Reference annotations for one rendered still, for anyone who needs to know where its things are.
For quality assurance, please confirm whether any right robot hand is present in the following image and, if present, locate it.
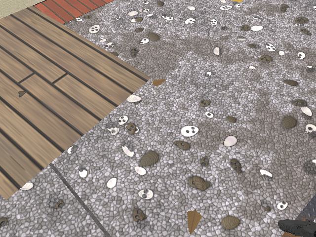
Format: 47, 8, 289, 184
277, 219, 316, 237

